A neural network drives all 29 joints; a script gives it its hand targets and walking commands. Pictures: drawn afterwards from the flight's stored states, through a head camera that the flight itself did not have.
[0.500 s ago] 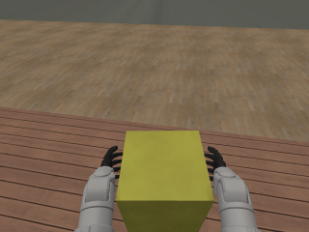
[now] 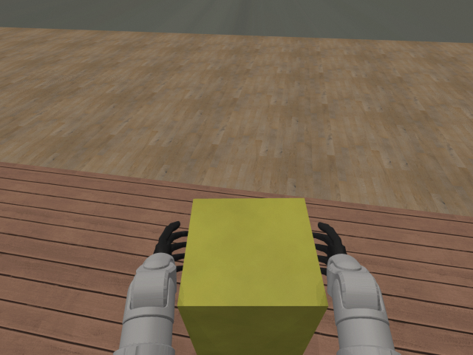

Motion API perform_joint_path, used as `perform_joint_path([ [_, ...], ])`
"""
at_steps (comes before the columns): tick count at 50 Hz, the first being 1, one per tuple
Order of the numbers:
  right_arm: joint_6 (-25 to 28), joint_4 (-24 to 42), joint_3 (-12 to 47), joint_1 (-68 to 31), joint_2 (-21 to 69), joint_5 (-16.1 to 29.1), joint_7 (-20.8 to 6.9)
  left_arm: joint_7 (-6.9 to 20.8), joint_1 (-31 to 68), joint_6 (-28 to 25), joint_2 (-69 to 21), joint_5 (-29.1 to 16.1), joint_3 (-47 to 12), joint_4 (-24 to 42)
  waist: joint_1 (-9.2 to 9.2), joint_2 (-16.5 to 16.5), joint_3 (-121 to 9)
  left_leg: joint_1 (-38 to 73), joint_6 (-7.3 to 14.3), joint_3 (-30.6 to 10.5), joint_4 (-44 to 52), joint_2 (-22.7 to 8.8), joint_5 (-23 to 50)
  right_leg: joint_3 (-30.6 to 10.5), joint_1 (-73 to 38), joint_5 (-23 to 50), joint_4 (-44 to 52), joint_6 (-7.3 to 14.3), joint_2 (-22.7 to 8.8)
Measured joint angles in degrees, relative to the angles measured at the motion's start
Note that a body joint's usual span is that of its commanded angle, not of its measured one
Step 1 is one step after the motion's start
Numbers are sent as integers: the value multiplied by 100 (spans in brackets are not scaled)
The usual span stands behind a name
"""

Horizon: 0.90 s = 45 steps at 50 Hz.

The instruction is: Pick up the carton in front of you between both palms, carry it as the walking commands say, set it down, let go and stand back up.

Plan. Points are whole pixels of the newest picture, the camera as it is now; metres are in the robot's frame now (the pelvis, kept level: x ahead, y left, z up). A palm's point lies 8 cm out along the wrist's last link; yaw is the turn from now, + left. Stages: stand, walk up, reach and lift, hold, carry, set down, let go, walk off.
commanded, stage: hold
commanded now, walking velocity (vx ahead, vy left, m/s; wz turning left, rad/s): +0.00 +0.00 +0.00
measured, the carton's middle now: (249, 279) +0.30 +0.00 -0.02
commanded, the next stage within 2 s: carry in 0.22 s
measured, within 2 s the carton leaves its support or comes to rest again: neither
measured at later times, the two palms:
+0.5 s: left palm (156, 233) +0.33 +0.17 +0.08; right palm (323, 232) +0.33 -0.13 +0.08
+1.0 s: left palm (162, 167) +0.54 +0.20 +0.07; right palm (290, 169) +0.54 -0.10 +0.06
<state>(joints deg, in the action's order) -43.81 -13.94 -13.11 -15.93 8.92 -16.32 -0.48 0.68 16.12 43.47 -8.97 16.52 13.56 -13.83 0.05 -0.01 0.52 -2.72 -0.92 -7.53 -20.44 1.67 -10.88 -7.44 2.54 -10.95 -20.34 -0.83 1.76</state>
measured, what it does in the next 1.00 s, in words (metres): walks ahead: right foot, then left foot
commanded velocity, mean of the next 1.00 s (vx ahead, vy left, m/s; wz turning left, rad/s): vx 0.41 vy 0.00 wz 0.00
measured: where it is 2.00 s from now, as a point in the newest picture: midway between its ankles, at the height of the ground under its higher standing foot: (237, 251)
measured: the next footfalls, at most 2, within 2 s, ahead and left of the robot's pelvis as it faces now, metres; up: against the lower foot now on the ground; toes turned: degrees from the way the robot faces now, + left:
right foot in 0.60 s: +0.14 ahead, -0.09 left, +0.00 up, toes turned -8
left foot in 0.90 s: +0.39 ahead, +0.13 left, +0.00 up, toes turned +11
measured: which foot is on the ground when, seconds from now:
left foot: down 0.00-0.62, up 0.64-0.88, down 0.90-1.00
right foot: down 0.00-0.44, up 0.46-0.58, down 0.60-0.92, up 0.94-1.00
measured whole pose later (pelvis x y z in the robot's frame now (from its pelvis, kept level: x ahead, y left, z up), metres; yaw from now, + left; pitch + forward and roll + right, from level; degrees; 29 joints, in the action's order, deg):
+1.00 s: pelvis +0.31 +0.06 -0.02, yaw -2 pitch +4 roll +1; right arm -65.1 26.0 -3.0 2.1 7.5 0.9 11.6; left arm -11.5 -2.8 66.9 -7.5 -1.8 4.3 29.5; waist 0.4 -1.7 -8.4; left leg -24.3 5.4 14.6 -33.5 -1.8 -14.2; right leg 3.9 16.9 -27.0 -58.9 -0.7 -5.4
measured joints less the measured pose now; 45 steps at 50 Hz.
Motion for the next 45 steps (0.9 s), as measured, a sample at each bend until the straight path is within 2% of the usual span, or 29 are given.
perform_joint_path([
  [11,-51,108,110,119,-30,52,31,-36,-117,53,30,-66,-112,103,3,1,-98,-80,1,18,-26,-2,-23,11,81,-22,-27,0,-2],
  [13,-63,165,129,155,-37,87,42,-57,-149,64,36,-114,-140,154,2,2,-293,-410,-3,86,-342,-23,-244,71,393,-198,-304,-3,-13],
  [15,-101,319,201,261,-59,170,77,-100,-250,101,56,-185,-248,299,-9,4,-496,-708,-4,232,-665,-97,-774,206,650,-596,-540,8,-71],
  [17,-177,594,260,348,-79,275,109,-140,-320,175,72,-276,-356,548,-29,6,-644,-977,6,383,-907,-176,-1052,320,850,-681,-646,3,-129],
  [20,-339,1144,381,488,-103,484,194,-237,-444,362,92,-453,-519,1105,-50,-64,-778,-1175,24,610,-1054,-216,-861,379,1068,-514,-864,-47,-246],
  [23,-616,1660,580,581,-113,658,275,-308,-661,675,131,-636,-586,1791,-20,-146,-941,-1146,45,846,-995,-202,-683,472,1316,-1121,-1403,-31,-411],
  [26,-937,2123,817,671,-121,740,383,-402,-866,1010,151,-809,-609,2404,20,19,-1036,-1014,84,949,-812,-336,-859,974,1700,-1633,-1857,7,-390],
  [28,-1184,2545,872,797,-136,814,440,-454,-916,1239,157,-933,-672,2730,13,138,-1030,-880,44,934,-618,-445,-870,1285,1789,-1422,-1527,26,-290],
  [30,-1424,3029,893,950,-150,909,506,-499,-954,1450,157,-1042,-766,3063,-23,192,-1000,-798,-5,891,-681,-510,-1021,1568,1640,-867,-829,60,-195],
  [31,-1532,3271,870,1051,-159,954,531,-527,-975,1536,154,-1083,-852,3189,-67,222,-1007,-859,2,874,-942,-544,-1184,1638,1530,-371,-654,154,-168],
  [32,-1633,3473,825,1183,-168,1012,553,-561,-1020,1607,153,-1110,-966,3260,-91,242,-1050,-1044,22,951,-1424,-592,-1313,1713,1491,-212,-689,227,-168],
  [34,-1863,3747,804,1449,-167,1167,644,-627,-1210,1805,164,-1167,-1118,3411,-107,121,-1133,-1537,100,1114,-2472,-525,-1694,1754,1346,-510,-708,276,-252],
  [36,-2068,3920,872,1651,-157,1311,738,-699,-1510,2003,164,-1239,-1165,3681,-82,-26,-1162,-2019,141,1299,-3050,-464,-1849,1728,1087,-670,-455,241,-337],
  [38,-2188,4058,946,1795,-147,1423,779,-796,-1781,2161,149,-1317,-1169,3996,-4,-144,-1136,-2379,131,1457,-2924,-446,-1583,1675,777,-647,-115,143,-412],
  [41,-2230,4250,993,1920,-133,1558,819,-925,-1977,2260,130,-1476,-1152,4330,143,-217,-1039,-2691,101,1605,-2095,-457,-924,1624,323,-754,186,49,-485],
  [43,-2211,4355,998,1982,-126,1604,910,-1013,-2017,2278,125,-1580,-1147,4455,218,-237,-982,-2704,114,1745,-1440,-455,-387,1600,59,-982,152,-53,-546],
  [45,-2194,4414,985,1975,-127,1656,1035,-1093,-2018,2291,128,-1670,-1138,4554,247,-231,-931,-2506,181,1965,-966,-418,-85,1540,-98,-1427,-267,-181,-652],
])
